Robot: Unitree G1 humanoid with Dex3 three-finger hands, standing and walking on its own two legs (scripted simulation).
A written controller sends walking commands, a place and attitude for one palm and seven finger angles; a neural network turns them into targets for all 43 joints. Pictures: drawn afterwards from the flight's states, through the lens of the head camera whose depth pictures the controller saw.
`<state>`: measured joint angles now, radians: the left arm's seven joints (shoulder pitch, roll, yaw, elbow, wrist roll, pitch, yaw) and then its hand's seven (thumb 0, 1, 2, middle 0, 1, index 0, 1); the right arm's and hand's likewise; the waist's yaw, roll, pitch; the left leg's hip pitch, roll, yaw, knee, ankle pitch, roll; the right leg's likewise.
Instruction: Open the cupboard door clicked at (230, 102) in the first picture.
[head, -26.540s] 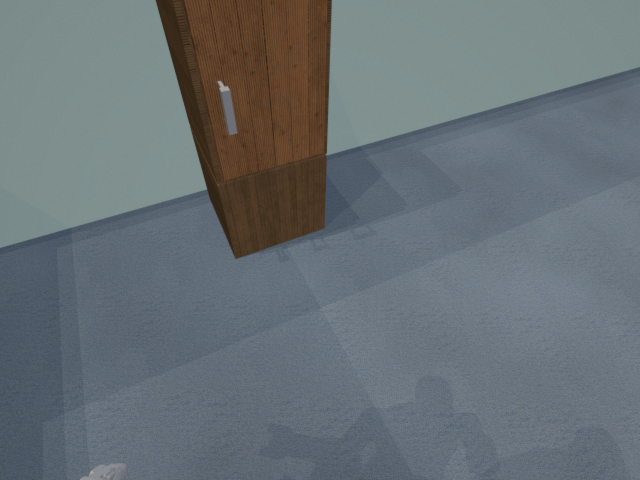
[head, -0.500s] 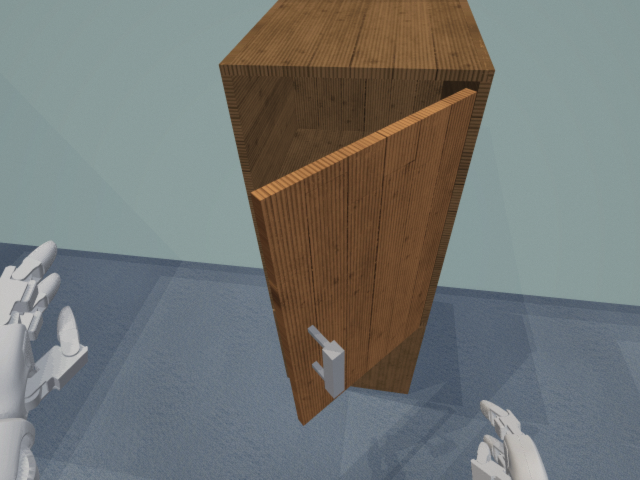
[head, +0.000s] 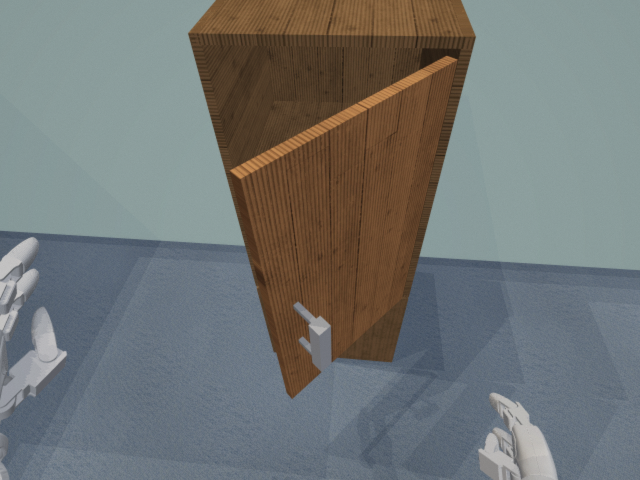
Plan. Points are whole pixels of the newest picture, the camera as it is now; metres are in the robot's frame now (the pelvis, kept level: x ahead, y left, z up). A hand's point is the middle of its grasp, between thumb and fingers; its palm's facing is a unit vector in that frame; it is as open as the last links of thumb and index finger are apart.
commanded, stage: step back with the hand held close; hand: left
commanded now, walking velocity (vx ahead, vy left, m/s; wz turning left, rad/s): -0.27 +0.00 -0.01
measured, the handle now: (311, 336) +0.35 +0.04 -0.09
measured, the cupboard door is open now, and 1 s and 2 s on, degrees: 49 49 49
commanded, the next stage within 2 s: stop stepping back and stand still in 1.04 s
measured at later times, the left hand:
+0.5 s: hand out of the picture +0.13 +0.29 +0.15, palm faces +0.43 -0.73 -0.53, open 7.5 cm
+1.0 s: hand out of the picture +0.07 +0.28 +0.16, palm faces +0.40 -0.81 -0.44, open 7.5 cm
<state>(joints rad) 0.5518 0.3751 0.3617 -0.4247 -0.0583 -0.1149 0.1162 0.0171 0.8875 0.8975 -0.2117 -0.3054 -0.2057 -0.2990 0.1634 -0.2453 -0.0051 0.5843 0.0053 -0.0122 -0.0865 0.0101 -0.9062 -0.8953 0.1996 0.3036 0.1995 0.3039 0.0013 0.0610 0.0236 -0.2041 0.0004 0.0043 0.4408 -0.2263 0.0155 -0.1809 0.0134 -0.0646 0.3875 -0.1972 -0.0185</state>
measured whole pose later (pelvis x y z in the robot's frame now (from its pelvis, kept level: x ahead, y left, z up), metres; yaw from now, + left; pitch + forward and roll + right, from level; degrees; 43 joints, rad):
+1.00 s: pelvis -0.14 +0.01 +0.00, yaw +0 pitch +6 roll -4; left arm 0.53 0.44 0.42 -0.58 -0.07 -0.18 0.15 0.02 0.89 0.90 -0.21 -0.31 -0.20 -0.30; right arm 0.11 -0.14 0.02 0.63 -0.04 -0.12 -0.04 0.01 -0.90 -0.89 0.20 0.30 0.20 0.30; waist 0.02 -0.01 -0.01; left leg -0.46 0.04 0.01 0.31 0.05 0.04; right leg -0.18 0.06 0.02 0.60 -0.47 0.00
